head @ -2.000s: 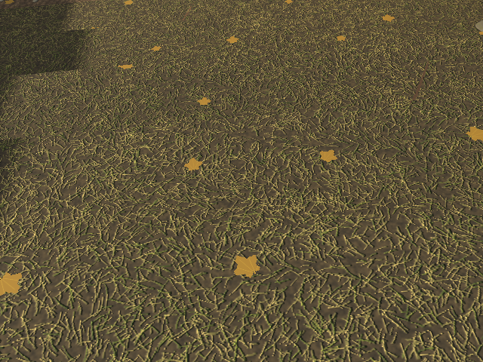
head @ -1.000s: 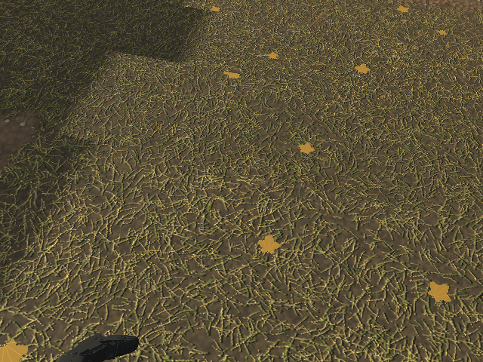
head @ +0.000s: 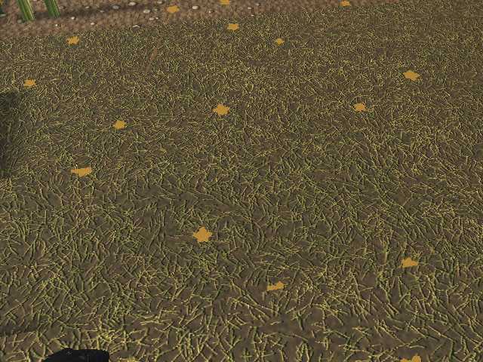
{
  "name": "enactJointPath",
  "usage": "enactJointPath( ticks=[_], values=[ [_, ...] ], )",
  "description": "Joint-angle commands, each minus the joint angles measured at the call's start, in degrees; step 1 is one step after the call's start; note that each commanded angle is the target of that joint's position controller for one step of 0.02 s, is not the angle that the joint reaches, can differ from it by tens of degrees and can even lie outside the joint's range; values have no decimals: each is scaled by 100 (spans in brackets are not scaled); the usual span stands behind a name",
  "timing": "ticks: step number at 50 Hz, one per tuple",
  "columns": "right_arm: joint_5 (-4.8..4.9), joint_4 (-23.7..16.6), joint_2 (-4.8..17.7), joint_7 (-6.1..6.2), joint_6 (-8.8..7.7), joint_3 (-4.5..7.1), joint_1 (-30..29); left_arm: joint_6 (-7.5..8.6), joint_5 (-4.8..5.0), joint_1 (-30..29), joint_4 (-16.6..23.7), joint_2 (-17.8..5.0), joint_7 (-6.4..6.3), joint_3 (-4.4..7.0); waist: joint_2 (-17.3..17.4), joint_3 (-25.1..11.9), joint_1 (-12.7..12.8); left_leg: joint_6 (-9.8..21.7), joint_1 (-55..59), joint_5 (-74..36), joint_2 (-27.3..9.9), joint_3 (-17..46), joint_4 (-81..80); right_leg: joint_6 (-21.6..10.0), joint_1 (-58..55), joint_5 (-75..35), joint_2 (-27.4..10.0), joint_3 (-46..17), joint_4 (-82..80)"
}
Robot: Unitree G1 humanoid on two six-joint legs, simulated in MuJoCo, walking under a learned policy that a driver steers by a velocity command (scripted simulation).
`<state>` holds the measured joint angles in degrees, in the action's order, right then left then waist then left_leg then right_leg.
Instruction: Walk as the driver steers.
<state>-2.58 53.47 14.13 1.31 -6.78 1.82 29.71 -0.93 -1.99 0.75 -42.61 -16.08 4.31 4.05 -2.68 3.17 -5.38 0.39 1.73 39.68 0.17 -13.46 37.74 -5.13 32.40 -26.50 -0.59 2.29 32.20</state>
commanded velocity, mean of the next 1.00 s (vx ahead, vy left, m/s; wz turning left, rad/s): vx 0.50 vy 0.00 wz -0.13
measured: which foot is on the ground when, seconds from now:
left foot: down 0.00-0.10, up 0.12-0.52, down 0.54-1.00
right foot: up 0.00-0.06, down 0.08-0.56, up 0.58-1.00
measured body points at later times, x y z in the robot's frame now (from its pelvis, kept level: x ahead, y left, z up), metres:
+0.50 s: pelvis +0.29 +0.01 -0.10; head +0.31 +0.03 +0.35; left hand +0.27 +0.28 -0.25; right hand +0.44 -0.24 -0.21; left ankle +0.43 +0.11 -0.82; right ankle +0.17 -0.06 -0.83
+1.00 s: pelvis +0.52 +0.03 -0.09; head +0.53 +0.04 +0.36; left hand +0.69 +0.25 -0.22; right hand +0.45 -0.22 -0.23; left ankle +0.44 +0.11 -0.83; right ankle +0.61 -0.12 -0.77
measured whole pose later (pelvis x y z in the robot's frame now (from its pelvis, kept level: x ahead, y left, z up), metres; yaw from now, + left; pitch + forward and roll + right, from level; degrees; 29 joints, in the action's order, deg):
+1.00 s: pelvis +0.52 +0.03 -0.09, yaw -7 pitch +0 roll +1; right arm -1.4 57.1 11.9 -0.3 -4.3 2.1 25.8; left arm -0.1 -2.3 5.9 -52.8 -14.1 1.8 2.6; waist -2.8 0.5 -2.5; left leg 4.6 2.8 15.3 4.6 -4.2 12.7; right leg -2.6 35.0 0.7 -4.0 0.6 51.8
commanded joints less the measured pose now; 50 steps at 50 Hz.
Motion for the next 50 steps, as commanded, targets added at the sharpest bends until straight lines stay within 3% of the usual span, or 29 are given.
enactJointPath(
  ticks=[1,3,4,5,6,7,8,9,10,11,13,17,21,23,25,26,27,28,29,30,31,32,34,36,41,43,44,46,50],
  values=[
    [-44,-67,544,103,104,48,329,124,-70,-643,229,1,-57,-129,272,719,-144,569,-526,-3253,-1160,772,91,-15,-243,-28,22,193,-868],
    [-11,115,670,96,243,62,423,151,-219,540,-278,-155,-220,-89,153,225,354,662,-554,-4298,-894,722,1681,-130,-1658,532,224,394,-1146],
    [43,147,768,105,354,87,410,193,-266,1609,-716,-307,-281,-6,48,-97,878,668,-857,-4642,-805,646,3051,-319,-2718,735,159,279,-1553],
    [148,165,762,56,377,160,325,198,-252,2422,-1031,-616,-301,135,-440,-586,1244,552,-2272,-1997,-300,355,5283,-624,-4461,-264,-483,-349,-1326],
    [302,24,405,25,375,78,830,244,-80,2981,-1078,-1180,-279,247,-1129,-1664,975,448,-4523,954,-178,853,7049,-1114,-6938,-3977,-1753,-1136,1298],
    [420,-185,653,18,347,74,596,245,183,3292,-905,-1105,-230,253,-233,-2857,1422,448,-5147,506,-357,1575,7153,-1594,-7484,-3082,-2343,-2073,1075],
    [333,-292,739,14,341,105,261,192,150,3116,-885,-998,-275,238,218,-2577,1324,338,-5611,74,-584,1425,6976,-1648,-6891,-938,-2311,-2357,166],
    [187,-620,667,6,278,89,-485,174,66,2415,-746,-964,-459,205,31,-1883,1030,256,-5939,-1410,-559,1470,5836,-1577,-5602,2568,-2366,-2734,-922],
    [10,-535,822,-14,304,145,-866,240,82,1873,-677,-622,-509,97,320,-938,837,153,-5518,-1673,-741,1460,5246,-1492,-4216,2869,-2139,-2729,-1370],
    [-21,-521,644,-80,423,141,-904,333,150,1449,-671,-514,-518,19,546,-202,403,-88,-4505,-2034,-880,1510,3903,-1365,-2473,2304,-1806,-2164,-1789],
    [-36,-418,242,-173,562,60,-803,496,98,1489,-820,-557,-495,29,351,65,209,-259,-3254,-2367,-913,1425,2812,-1304,-1216,1685,-1267,-1596,-1972],
    [145,-505,111,-245,414,48,-1318,602,186,1659,-1003,-348,-367,10,-99,-130,305,30,-2721,-3774,-811,1312,992,-964,-1568,1055,-804,-864,-1880],
    [151,-801,213,-281,441,116,-2307,491,141,2234,-1202,-401,-350,1,17,155,669,227,-3050,-3752,-567,1207,246,-837,-2350,2124,-1025,-1086,-1892],
    [92,-1034,340,-337,443,167,-2835,430,93,2409,-1236,-556,-382,11,66,361,802,318,-3339,-3358,-462,1226,-124,-755,-2895,2062,-1216,-1259,-1898],
    [113,-950,346,-347,379,196,-2441,380,35,2299,-1251,-690,-442,25,-47,265,554,440,-2751,-2934,-267,1140,-590,-579,-3103,1566,-1193,-1123,-1481],
    [92,-707,367,-322,318,236,-1775,375,46,2200,-1236,-688,-457,13,139,-41,238,525,-1804,-3025,-77,1024,-935,-439,-2941,1064,-950,-834,-727],
    [9,-389,689,-245,242,349,-723,399,48,2229,-1174,-510,-458,-51,632,-690,-131,751,-359,-2861,-504,1645,-1072,-272,-2300,1333,-549,-440,746],
    [-15,-270,1380,-186,248,519,80,436,248,2753,-1025,-103,-421,-145,1868,-1684,-171,1406,1460,-1904,-2024,4116,-1567,44,-505,3822,343,183,3004],
    [183,-226,1239,-215,355,469,16,438,97,2508,-1059,-541,-444,-21,1484,-1611,-189,1428,1364,-1537,-2309,5253,-2214,-31,349,5776,587,-431,3713],
    [200,-287,1064,-212,416,400,-496,434,110,2185,-1019,-602,-454,25,992,-698,18,1330,686,-1329,-2147,4474,-2233,-79,732,5435,283,-670,4056],
    [163,-414,761,-227,420,313,-1045,434,147,1952,-964,-477,-422,-10,641,-227,200,1223,-70,-1806,-1940,3821,-2392,-61,617,4945,22,-643,3800],
    [157,-446,577,-232,394,258,-1353,379,142,1945,-988,-331,-394,-30,663,-25,415,1039,-605,-2259,-1670,3293,-2568,-14,311,4657,-167,-628,3415],
    [172,-400,461,-225,296,216,-1491,236,39,2151,-1093,-231,-366,-61,871,-25,639,863,-1131,-3053,-1334,2657,-2789,139,-285,4316,-322,-583,2994],
    [215,-312,568,-221,170,237,-1330,152,63,1985,-1076,-281,-349,-35,784,-84,707,898,-1110,-3635,-1238,2355,-2945,233,-289,3947,-345,-576,2738],
    [298,-89,616,-197,174,204,-899,147,45,735,-688,-202,-298,-57,582,107,543,857,-760,-4747,-1017,1791,-3119,446,237,2910,-375,-291,1444],
    [268,44,616,-178,193,196,-635,145,22,602,-677,-27,-277,-136,748,-91,461,876,-607,-5313,-963,1557,-2997,454,46,2615,-332,-88,1349],
    [266,88,577,-171,191,177,-559,140,40,468,-637,-38,-281,-152,735,-66,436,885,-570,-5336,-948,1526,-2983,434,15,2567,-322,-68,1206],
    [129,181,671,-148,171,205,-207,130,3,831,-867,-255,-283,-69,675,-286,460,1161,135,-5480,-1307,1695,-2658,293,520,2329,-420,-240,2037],
    [66,285,605,-116,219,207,154,130,-74,200,-710,-372,-241,16,516,195,316,1437,876,-5151,-1577,2033,-2408,188,1564,2992,-504,-322,2228]
  ],
)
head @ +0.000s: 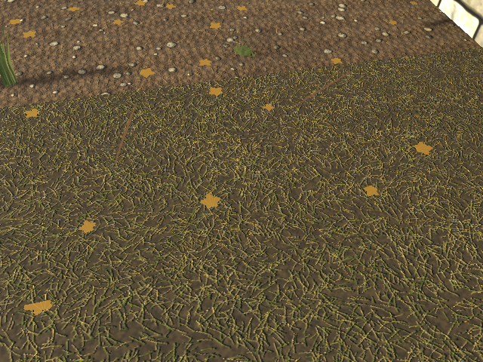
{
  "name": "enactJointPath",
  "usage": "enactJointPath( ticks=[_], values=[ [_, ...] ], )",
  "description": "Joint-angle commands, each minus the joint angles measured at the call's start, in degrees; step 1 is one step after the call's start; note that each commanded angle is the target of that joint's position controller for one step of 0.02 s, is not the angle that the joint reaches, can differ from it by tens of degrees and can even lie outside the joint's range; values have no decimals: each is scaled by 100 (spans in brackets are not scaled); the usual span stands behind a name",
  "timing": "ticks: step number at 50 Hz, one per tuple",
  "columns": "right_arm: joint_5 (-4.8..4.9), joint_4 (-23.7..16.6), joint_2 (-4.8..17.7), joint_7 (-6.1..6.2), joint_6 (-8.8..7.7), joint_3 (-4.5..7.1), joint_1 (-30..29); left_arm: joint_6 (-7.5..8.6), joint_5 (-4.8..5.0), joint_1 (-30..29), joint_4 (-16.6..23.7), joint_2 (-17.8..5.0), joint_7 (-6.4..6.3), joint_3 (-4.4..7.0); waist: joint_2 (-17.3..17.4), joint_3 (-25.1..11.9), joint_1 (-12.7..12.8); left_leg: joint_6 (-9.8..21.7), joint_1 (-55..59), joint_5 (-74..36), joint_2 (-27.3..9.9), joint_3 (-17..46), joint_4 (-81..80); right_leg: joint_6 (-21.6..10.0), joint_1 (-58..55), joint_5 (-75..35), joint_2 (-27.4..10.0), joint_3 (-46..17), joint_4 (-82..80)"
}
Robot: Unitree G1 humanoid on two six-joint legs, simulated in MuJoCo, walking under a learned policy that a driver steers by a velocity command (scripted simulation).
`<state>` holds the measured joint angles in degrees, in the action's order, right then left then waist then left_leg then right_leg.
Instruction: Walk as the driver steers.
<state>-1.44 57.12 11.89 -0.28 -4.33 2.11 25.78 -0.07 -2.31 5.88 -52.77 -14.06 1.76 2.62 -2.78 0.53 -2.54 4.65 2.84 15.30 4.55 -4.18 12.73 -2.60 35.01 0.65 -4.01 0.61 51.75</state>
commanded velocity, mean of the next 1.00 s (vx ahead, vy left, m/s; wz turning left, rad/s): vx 0.44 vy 0.00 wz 0.41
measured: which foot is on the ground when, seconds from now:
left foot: down 0.00-0.34, up 0.36-0.84, down 0.86-1.00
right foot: up 0.00-0.32, down 0.34-0.86, up 0.88-1.00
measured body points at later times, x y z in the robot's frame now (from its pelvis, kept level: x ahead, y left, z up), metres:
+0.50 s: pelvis +0.32 -0.13 -0.17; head +0.37 -0.16 +0.28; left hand +0.36 +0.12 -0.30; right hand +0.35 -0.41 -0.33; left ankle +0.19 -0.01 -0.68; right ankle +0.40 -0.23 -0.89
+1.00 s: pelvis +0.52 -0.07 -0.16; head +0.55 -0.04 +0.28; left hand +0.45 +0.19 -0.31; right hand +0.76 -0.24 -0.28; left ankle +0.55 +0.00 -0.89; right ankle +0.52 -0.22 -0.79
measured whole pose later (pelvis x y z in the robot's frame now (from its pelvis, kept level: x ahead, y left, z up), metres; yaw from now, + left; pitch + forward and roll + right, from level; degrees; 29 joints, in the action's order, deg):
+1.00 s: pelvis +0.52 -0.07 -0.16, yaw +27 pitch +0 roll -1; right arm -0.2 46.4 13.6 -0.1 0.5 3.2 6.9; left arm -0.1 -1.1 15.4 -46.8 -13.3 -1.2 3.4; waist -1.0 5.2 1.9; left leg 6.4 -21.1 10.5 4.8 -2.7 31.5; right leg 2.4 27.6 26.5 -4.5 2.7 72.2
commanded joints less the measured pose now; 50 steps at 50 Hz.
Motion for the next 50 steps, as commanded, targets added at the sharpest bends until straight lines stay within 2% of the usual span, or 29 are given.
enactJointPath(
  ticks=[1,5,6,9,10,11,12,13,16,17,18,19,20,22,23,24,25,27,31,36,38,40,42,43,44,45,46,48,50],
  values=[
    [-71,-55,839,62,-21,187,629,47,-51,-446,343,-544,33,163,584,552,-17,1018,903,-2817,-2048,1115,192,-80,1452,421,-160,-128,286],
    [-69,-91,904,117,-47,223,511,146,-44,-704,399,-443,77,145,653,757,-31,879,538,-3600,-1922,939,692,-152,835,716,-9,184,-153],
    [-115,125,1017,207,-113,280,919,240,-13,-1087,523,-532,52,198,951,837,-245,778,1511,-3099,-2141,1375,930,-185,1720,78,-340,-556,-222],
    [-187,296,1101,339,-210,337,1514,501,55,-2365,1034,-690,3,225,705,1277,-872,862,2772,-2107,-2143,1986,1075,95,3626,547,-453,-587,-895],
    [-197,283,1026,346,-231,324,1422,577,68,-2467,1127,-603,25,181,694,1331,-864,852,2424,-2164,-2053,1940,1122,140,3373,334,-474,-511,-1185],
    [-226,97,823,364,-256,263,794,631,147,-2448,1233,-492,138,95,190,1499,-694,592,922,-1230,-1543,1533,1007,239,1978,-1183,-460,-330,-2681],
    [-76,3,714,303,-278,197,329,621,188,-1934,1008,-187,268,22,21,1166,-550,421,-581,-517,-1259,1231,927,194,-221,-2672,-263,-31,-3140],
    [31,-20,799,272,-301,206,225,572,195,-1315,771,-250,326,55,46,849,-397,393,-1325,-244,-1210,1179,1167,182,-1566,-3630,-205,-96,-2848],
    [31,-75,1101,296,-136,274,-160,392,125,1355,-229,-858,76,246,211,-398,701,199,-1074,-1285,-773,964,4281,168,-3600,-3602,-130,52,-2941],
    [133,34,1092,295,-44,297,-4,406,-40,2443,-524,-1177,16,363,-138,-815,1269,18,-1687,-885,-506,748,6233,238,-4852,-3790,-206,286,-3092],
    [203,199,784,316,20,342,244,421,-172,2690,-631,-1398,34,408,-1031,-755,1347,-132,-2904,3103,216,765,8848,160,-5425,-3914,-739,-228,-2848],
    [539,184,357,389,-31,288,1876,468,-174,2635,-470,-1447,103,292,-1837,-2064,219,-206,-4240,3739,-107,1503,9930,115,-7046,-7103,-2049,-926,-609],
    [479,223,454,445,-74,226,1676,359,-8,2301,-254,-1230,145,307,-1266,-2576,405,-161,-4603,2969,-480,1291,9852,-87,-6710,-5754,-2298,-1540,-939],
    [123,-120,396,333,143,151,592,252,-62,1398,-33,-1083,-90,266,-722,-1728,250,-237,-4964,1524,-731,508,9609,-583,-4405,540,-2359,-2439,-3007],
    [-88,-321,537,214,275,172,78,349,-33,1159,185,-949,-171,211,-762,-1222,314,-149,-4640,969,-940,556,9332,-793,-3286,1204,-2442,-2286,-3244],
    [-167,-445,541,111,413,176,-296,418,4,1134,151,-856,-174,174,-665,-752,270,-91,-4406,1006,-1012,529,9225,-864,-2342,1401,-2396,-2144,-3395],
    [-118,-565,555,62,488,211,-526,518,45,797,128,-614,-130,114,-285,-140,-51,-45,-4075,72,-1244,818,7871,-509,-1421,1524,-1973,-1425,-3640],
    [-37,-802,322,-45,568,168,-918,658,72,807,61,-610,-150,125,-382,377,-202,-172,-4027,-617,-1204,781,6819,-513,-807,1375,-1724,-868,-3985],
    [-70,-1056,133,-168,476,83,-1484,658,116,1357,-18,-297,-235,67,-198,237,-83,-122,-4222,-1482,-1077,656,5008,-628,-1739,195,-1563,-34,-3743],
    [-17,-1490,138,-370,458,18,-2733,497,99,1955,-37,-515,-274,142,-45,594,374,148,-3825,-1435,-885,-66,3384,-460,-2466,116,-1524,724,-3998],
    [-32,-1593,124,-388,414,21,-2928,401,75,2072,-43,-600,-300,175,62,713,467,206,-3746,-922,-744,-270,2876,-407,-2965,-938,-1492,1004,-3622],
    [-81,-1598,118,-364,366,44,-2806,312,95,2226,-78,-734,-336,217,-40,428,496,289,-3287,-290,-372,-554,2569,-321,-3442,-2855,-1401,1316,-2703],
    [-110,-1320,253,-239,284,142,-1797,218,153,2209,-22,-921,-349,266,-146,-344,102,479,-2035,-399,74,-571,1981,-150,-3437,-3608,-1285,1522,-877],
    [-206,-1148,689,-146,226,295,-1042,219,250,2085,131,-906,-317,269,79,-959,-333,781,-637,-1430,-346,200,1492,130,-2483,-2167,-1108,1551,642],
    [-135,-1195,1591,-104,237,488,-1014,203,245,2337,583,-132,-227,120,1479,-1565,112,1594,1191,-4758,-2470,2768,1914,473,-248,3689,-185,1461,2736],
    [127,-1243,1739,-27,368,524,-233,146,133,1674,832,-613,-226,219,830,-2069,-440,2096,1458,-5679,-2807,3761,1478,602,491,3705,262,303,3352],
    [131,-1182,1584,58,435,478,-524,120,230,1236,962,-487,-261,190,617,-1365,-325,1971,984,-5720,-2689,2925,1332,571,854,3175,-3,7,3244],
    [187,-1252,978,85,479,331,-1364,77,147,1219,923,-448,-332,188,451,-357,170,1394,-533,-4735,-1925,2083,986,492,434,2560,-213,-122,2253],
    [140,-1360,779,67,469,255,-1696,-99,24,1531,877,-505,-327,229,519,-384,473,1209,-1337,-4384,-1561,1763,786,492,-287,2243,-125,-127,1802]
  ],
)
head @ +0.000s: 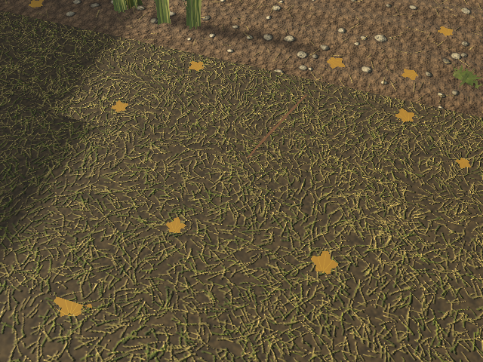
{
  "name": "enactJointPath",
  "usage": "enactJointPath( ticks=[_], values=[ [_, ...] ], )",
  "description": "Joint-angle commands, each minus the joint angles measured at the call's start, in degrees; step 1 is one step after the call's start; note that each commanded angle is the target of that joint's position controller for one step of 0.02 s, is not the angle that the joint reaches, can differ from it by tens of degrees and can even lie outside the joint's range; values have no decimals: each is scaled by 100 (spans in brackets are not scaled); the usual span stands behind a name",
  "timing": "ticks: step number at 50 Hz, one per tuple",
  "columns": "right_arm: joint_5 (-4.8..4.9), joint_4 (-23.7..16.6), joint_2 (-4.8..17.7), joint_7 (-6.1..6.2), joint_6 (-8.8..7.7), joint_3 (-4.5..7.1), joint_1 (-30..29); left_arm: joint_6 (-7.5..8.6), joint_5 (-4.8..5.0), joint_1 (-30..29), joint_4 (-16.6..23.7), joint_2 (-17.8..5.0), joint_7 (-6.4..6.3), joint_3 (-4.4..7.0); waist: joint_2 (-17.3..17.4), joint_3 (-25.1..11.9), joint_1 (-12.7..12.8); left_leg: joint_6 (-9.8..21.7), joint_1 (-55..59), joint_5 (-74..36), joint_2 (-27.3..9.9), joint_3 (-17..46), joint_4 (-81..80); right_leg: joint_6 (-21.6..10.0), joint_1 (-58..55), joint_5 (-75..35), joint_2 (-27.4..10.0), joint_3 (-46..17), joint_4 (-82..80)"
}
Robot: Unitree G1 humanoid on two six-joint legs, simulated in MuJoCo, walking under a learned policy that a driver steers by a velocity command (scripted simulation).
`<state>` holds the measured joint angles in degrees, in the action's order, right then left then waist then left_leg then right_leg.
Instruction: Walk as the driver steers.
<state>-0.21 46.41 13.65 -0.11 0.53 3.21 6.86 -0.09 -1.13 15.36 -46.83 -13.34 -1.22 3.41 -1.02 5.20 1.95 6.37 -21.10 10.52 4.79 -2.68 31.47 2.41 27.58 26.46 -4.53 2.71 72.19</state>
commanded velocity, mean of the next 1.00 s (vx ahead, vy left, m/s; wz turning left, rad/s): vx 0.04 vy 0.00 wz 0.22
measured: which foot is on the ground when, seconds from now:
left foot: down 0.00-0.40, up 0.42-0.64, down 0.66-1.00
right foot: up 0.00-0.38, down 0.40-1.00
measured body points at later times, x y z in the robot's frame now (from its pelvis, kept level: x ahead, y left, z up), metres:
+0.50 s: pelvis +0.05 -0.05 +0.01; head +0.07 -0.07 +0.46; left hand +0.13 +0.21 -0.09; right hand +0.20 -0.29 -0.12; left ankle +0.04 +0.05 -0.71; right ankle +0.07 -0.15 -0.73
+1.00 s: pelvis +0.03 -0.05 +0.02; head +0.04 -0.05 +0.47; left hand +0.06 +0.22 -0.12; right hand +0.14 -0.29 -0.13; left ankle +0.01 +0.06 -0.73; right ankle +0.07 -0.15 -0.73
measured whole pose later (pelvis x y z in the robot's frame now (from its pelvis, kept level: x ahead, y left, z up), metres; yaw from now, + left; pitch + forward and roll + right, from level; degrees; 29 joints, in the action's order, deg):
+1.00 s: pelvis +0.03 -0.05 +0.02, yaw +11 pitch -2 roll +0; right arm -0.3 58.1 13.5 0.9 1.0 0.9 11.9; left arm -1.2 -0.8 10.9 -54.4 -14.1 -0.1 1.4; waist -0.3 2.1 0.9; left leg 0.7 -7.3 12.8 2.3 3.9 22.4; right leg -0.8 10.0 10.5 0.8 -0.4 22.7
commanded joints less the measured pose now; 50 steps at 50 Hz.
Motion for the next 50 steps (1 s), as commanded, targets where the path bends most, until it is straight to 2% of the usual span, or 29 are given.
enactJointPath(
  ticks=[1,3,4,6,10,16,18,19,20,21,22,23,24,26,29,31,32,33,34,35,36,37,40,50],
  values=[
    [-10,-286,700,11,-55,170,267,-153,-89,585,318,-532,1,151,233,-982,77,1042,974,-4007,-1508,1597,-1096,-10,313,-443,27,-326,-364],
    [-25,-277,924,-23,-114,241,407,-189,-52,445,390,-440,28,134,186,-1083,96,1003,833,-3775,-1411,1607,-1168,-4,206,-658,104,-375,-702],
    [-21,-279,961,-25,-121,256,473,-201,-46,309,441,-445,28,132,234,-1085,57,975,837,-3493,-1389,1668,-1211,3,255,-766,122,-407,-871],
    [-5,-298,979,-18,-78,267,643,-234,-43,-2,560,-498,15,132,368,-1073,-52,937,882,-2739,-1374,1882,-1294,21,358,-910,139,-497,-1176],
    [-48,-344,928,-19,-4,273,867,-280,-11,-442,682,-517,-26,92,618,-915,-214,840,969,-1420,-1344,2176,-1394,17,349,-973,193,-599,-1848],
    [-122,-380,915,-39,83,253,921,-244,96,-580,769,-478,-54,20,877,-802,-352,695,836,-1833,-1359,2389,-1006,-231,-647,-340,498,-376,-3088],
    [-44,-390,882,7,125,221,786,-194,109,-251,681,-378,-63,-14,800,-781,-148,451,738,-1702,-1238,2485,-793,-375,-1344,-817,575,-286,-4361],
    [8,-397,785,50,131,181,752,-125,52,-79,637,-371,-85,-31,636,-766,-47,170,443,-1140,-1074,2483,-645,-440,-1926,-1467,367,-491,-5269],
    [18,-437,430,71,106,86,929,-38,-76,-118,698,-675,-124,-15,-231,-842,-212,-169,115,-86,-604,2033,32,-595,-2289,-1494,-645,-1518,-5847],
    [83,-510,388,64,111,72,1050,-19,-85,-539,823,-1122,-83,30,-1160,-664,-464,-368,-326,1389,231,1177,227,-1139,-2003,-3052,-1596,-2650,-5882],
    [-33,-399,724,49,161,146,958,2,-34,-535,778,-853,-37,-21,-920,-704,-297,-453,114,2023,-11,1042,864,-1542,-1666,-3517,-1670,-2507,-5684],
    [0,-355,744,6,185,171,887,36,7,-665,772,-640,-3,-101,-714,-641,-349,-504,207,1850,-42,1036,1046,-1541,-1626,-3603,-1368,-2154,-5636],
    [20,-296,689,-10,194,165,831,42,6,-800,741,-588,0,-129,-656,-562,-398,-575,279,1614,-91,1008,993,-1353,-1617,-3527,-1053,-1779,-5584],
    [-15,-218,570,-53,219,107,819,45,22,-839,668,-626,-9,-130,-919,-637,-391,-681,472,1277,-115,815,708,-1105,-1846,-4095,-647,-1293,-5359],
    [42,-125,461,-36,242,23,673,6,42,-519,471,-712,42,-100,-812,-792,-216,-751,688,1072,-140,524,19,-1102,-2241,-4676,-596,-1230,-5072],
    [41,-16,412,-11,236,-27,698,-38,62,-547,387,-780,57,-69,-743,-815,-277,-720,1152,222,-235,474,-893,-955,-2181,-4264,-507,-1234,-4989],
    [3,32,487,0,218,-29,671,-48,57,-538,359,-770,64,-58,-694,-801,-252,-682,1444,-214,-364,649,-1175,-813,-2017,-3742,-456,-1298,-5042],
    [-62,57,636,14,183,-19,651,-37,48,-519,354,-726,85,-64,-543,-817,-196,-643,1737,-536,-621,922,-1115,-676,-1752,-3146,-413,-1352,-5124],
    [-61,95,823,18,156,11,576,-29,50,-415,369,-707,127,-52,-163,-704,-23,-553,1698,-845,-817,1066,-863,-600,-1574,-2625,-191,-1195,-5224],
    [7,196,765,11,139,23,490,-36,60,-495,292,-629,136,-78,261,-572,-73,-481,1307,-548,-777,1069,-868,-564,-1718,-2117,-43,-1012,-5305],
    [6,230,618,9,111,-20,474,-55,43,-610,248,-680,128,-66,247,-474,-150,-473,1114,-326,-777,1108,-1003,-538,-1826,-1937,-18,-968,-5233],
    [-5,291,608,20,90,-37,452,-62,22,-661,212,-666,126,-63,266,-453,-142,-475,1034,-244,-781,1139,-1102,-525,-1884,-1937,-26,-946,-5210],
    [-10,485,655,77,43,-49,466,-56,19,-620,49,-667,122,-61,262,-440,-115,-461,1036,-241,-790,1175,-1216,-526,-1919,-2024,-40,-941,-5200],
    [-5,1081,646,131,-22,-127,542,-57,31,-464,-641,-655,89,-97,130,-314,-94,-398,951,6,-848,1249,-1461,-439,-1948,-1795,-17,-909,-5348]
  ],
)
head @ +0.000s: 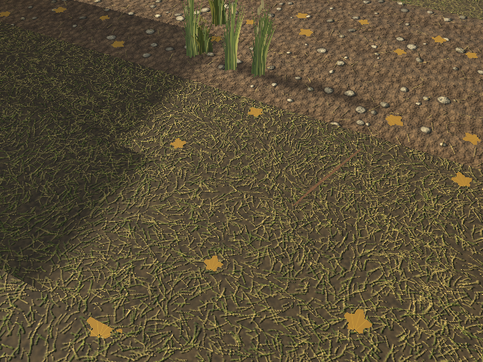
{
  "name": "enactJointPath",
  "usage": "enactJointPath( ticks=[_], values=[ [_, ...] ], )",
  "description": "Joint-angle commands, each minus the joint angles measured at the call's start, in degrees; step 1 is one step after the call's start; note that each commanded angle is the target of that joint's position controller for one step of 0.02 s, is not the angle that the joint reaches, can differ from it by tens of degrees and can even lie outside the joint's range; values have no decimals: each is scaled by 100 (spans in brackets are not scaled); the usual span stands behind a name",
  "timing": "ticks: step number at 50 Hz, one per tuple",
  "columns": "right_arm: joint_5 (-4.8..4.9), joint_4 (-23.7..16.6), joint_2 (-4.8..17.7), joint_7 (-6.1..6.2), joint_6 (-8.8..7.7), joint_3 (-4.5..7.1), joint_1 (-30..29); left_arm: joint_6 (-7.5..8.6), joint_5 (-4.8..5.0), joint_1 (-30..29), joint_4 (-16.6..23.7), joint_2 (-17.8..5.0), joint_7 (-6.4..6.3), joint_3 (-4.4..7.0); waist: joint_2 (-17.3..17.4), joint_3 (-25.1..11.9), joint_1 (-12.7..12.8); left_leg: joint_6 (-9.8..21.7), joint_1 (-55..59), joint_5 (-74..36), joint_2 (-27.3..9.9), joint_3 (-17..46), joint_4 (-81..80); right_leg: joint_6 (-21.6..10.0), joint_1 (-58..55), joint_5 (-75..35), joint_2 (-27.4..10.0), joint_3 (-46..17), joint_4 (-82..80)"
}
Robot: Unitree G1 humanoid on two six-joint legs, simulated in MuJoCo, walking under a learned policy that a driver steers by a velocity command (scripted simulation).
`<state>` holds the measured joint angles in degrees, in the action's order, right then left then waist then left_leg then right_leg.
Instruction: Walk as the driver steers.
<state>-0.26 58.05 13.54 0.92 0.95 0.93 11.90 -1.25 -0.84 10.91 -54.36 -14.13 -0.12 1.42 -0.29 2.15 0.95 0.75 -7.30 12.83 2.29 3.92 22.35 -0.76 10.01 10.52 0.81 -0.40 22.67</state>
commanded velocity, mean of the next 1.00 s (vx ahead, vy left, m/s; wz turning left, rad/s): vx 0.27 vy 0.00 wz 0.00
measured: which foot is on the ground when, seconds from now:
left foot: down 0.00-0.54, up 0.56-0.98, down 1.00-1.00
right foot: down 0.00-1.00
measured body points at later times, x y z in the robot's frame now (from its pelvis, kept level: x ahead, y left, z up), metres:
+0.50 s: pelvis +0.04 -0.02 +0.00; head +0.03 -0.03 +0.45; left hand +0.09 +0.25 -0.14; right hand -0.01 -0.27 -0.16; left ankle -0.01 +0.11 -0.74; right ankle +0.03 -0.11 -0.72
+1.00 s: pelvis +0.25 -0.04 -0.02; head +0.28 -0.04 +0.43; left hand +0.14 +0.18 -0.17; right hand +0.43 -0.27 -0.14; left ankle +0.34 +0.03 -0.73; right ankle +0.06 -0.12 -0.74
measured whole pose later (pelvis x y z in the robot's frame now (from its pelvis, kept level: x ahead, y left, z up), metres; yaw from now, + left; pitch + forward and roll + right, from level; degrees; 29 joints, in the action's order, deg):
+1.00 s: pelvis +0.25 -0.04 -0.02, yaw +1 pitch +1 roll +0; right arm -1.3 53.9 12.1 -1.7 -2.8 1.8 0.6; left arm 4.7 -1.3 28.6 -63.3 -9.7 -0.9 0.2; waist 0.4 2.4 2.5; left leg 7.4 -27.7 5.5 1.5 -4.9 39.2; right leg -4.4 -6.7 25.8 3.9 2.5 21.2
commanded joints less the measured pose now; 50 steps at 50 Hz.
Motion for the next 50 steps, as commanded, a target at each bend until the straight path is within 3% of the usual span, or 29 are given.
enactJointPath(
  ticks=[1,12,13,15,16,18,19,20,22,24,26,27,28,29,30,31,32,35,38,41,44,45,47,49,50],
  values=[
    [-1,-32,649,32,-69,92,49,60,3,0,48,-573,-26,96,53,-3,6,169,-433,-215,-600,588,-563,-117,-188,-194,-552,-597,-403],
    [2,404,505,61,-95,-7,211,70,5,213,-522,-455,-66,-5,55,42,6,205,-477,-200,-577,554,-602,-71,-117,-184,-558,-569,-394],
    [-5,443,519,63,-88,-5,295,64,-1,276,-567,-453,-66,-9,89,-77,-4,238,-455,326,-534,557,-646,-81,-137,260,-484,-518,-353],
    [-18,449,771,60,-21,106,438,25,-32,298,-539,-558,-56,46,305,48,-53,485,-642,2242,-440,694,-620,-208,288,1837,-159,-279,121],
    [-42,440,823,48,15,146,570,4,-65,187,-470,-553,-36,54,401,310,-139,655,-728,3071,-559,961,-767,-257,786,2337,-59,-222,383],
    [-63,507,910,63,18,229,987,48,-115,-90,-290,-249,8,-4,969,603,-348,1076,-401,3679,-1315,2025,-1355,-208,1642,1668,148,263,1452],
    [-101,513,891,69,-12,260,1066,96,-137,-186,-222,-252,15,0,1047,663,-414,1282,-366,3410,-1689,2413,-1561,-215,1889,1371,-28,248,2046],
    [-145,493,890,63,-58,280,1080,147,-124,-232,-161,-339,34,31,873,625,-394,1391,-236,3029,-1810,2512,-1606,-244,2150,1514,-160,104,2462],
    [-125,419,896,54,-154,320,934,251,-93,-158,-90,-397,108,64,714,485,-232,1350,-48,2480,-1715,2160,-1460,-304,2222,1544,-302,24,2397],
    [-95,361,870,56,-214,347,678,315,-46,4,-83,-338,136,75,853,431,-66,1139,-540,2020,-1418,1579,-1237,-327,1387,1323,-250,115,1688],
    [-40,279,787,57,-208,367,391,337,-9,948,-410,-190,93,95,639,320,399,912,-1672,2020,-1017,1015,-629,-318,-460,509,90,541,585],
    [-85,246,659,53,-222,341,385,345,-16,1518,-630,-289,45,154,210,261,594,813,-2304,2002,-712,727,96,-254,-1352,731,165,434,283],
    [-106,148,242,9,-281,239,387,416,-122,2212,-746,-696,-16,242,-1145,25,815,579,-2926,1745,-68,-131,2143,-359,-1943,2216,-1100,-1439,-753],
    [-114,-68,130,-54,-343,214,372,399,-79,2658,-820,-1273,-18,340,-1766,-52,714,507,-3861,1977,377,-407,3398,-817,-1953,3911,-2316,-3899,-1729],
    [-191,-215,512,-108,-360,278,114,359,-73,2169,-769,-1018,-27,279,-1027,502,425,607,-3942,1452,-93,-10,3989,-1025,-1143,4217,-2410,-3993,-1860],
    [-161,-230,562,-172,-374,292,-48,406,-71,1505,-528,-753,13,214,-513,851,145,599,-3873,771,-390,6,4047,-946,-666,3513,-2072,-3262,-1723],
    [-119,-126,425,-220,-397,262,93,492,-54,1196,-424,-599,34,173,-399,800,-17,512,-3552,280,-553,-20,3899,-816,-493,2455,-1709,-2522,-1709],
    [-159,-17,339,-269,-341,238,226,650,-14,1450,-526,-264,6,58,-529,401,-113,313,-3179,-330,-631,-317,3696,-686,-772,-193,-1221,-1313,-1517],
    [-92,-235,258,-214,-291,203,-335,688,47,1916,-667,-284,-65,21,-473,264,-38,239,-3332,-639,-542,-551,3250,-726,-1093,-1883,-1097,-829,-1362],
    [-88,-630,118,-234,-310,115,-1241,683,66,1992,-697,-204,-100,-43,-340,545,77,149,-3029,-1035,-369,-843,1976,-713,-724,-2476,-867,-426,-1415],
    [-50,-763,85,-295,-263,70,-1466,676,-8,2072,-734,-322,-114,-29,-644,411,112,169,-2288,-1121,-142,-1065,1590,-743,-696,-3108,-905,-269,-1360],
    [-95,-639,242,-305,-254,126,-1170,681,-80,2136,-780,-396,-130,-4,-799,277,-7,320,-2368,-1439,-299,-785,2171,-807,-1124,-3679,-1225,-308,-1098],
    [-97,-572,419,-290,-303,169,-903,668,-37,1862,-706,-381,-147,11,-447,163,-227,535,-2200,-1068,-259,-698,1927,-811,-1445,-4338,-1267,-135,-621],
    [-109,-89,543,-214,-368,293,392,671,-66,1435,-539,-441,-86,23,-306,-311,-734,809,-363,-617,207,-1074,2056,-748,-670,-5691,-1067,148,846],
    [-121,238,613,-189,-410,371,1383,675,-28,1203,-507,-521,-57,53,-323,-475,-1199,937,818,-695,147,-898,1515,-701,65,-5165,-949,88,2101]
  ],
)
Keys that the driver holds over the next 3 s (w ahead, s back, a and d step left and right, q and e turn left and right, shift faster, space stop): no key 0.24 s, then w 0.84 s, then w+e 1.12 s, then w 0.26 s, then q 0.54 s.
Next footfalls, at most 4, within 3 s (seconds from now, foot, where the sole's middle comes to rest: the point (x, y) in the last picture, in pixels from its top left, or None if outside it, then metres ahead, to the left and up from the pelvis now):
1.00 left None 0.37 0.04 -0.78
1.52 right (304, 322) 0.72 -0.16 -0.93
1.92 left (268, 247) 1.01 -0.05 -0.93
2.44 right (345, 250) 1.00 -0.34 -0.93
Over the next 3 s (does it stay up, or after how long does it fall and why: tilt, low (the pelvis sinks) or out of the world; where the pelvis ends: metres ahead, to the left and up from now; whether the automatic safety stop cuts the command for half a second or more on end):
stays up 1.20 -0.34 -0.31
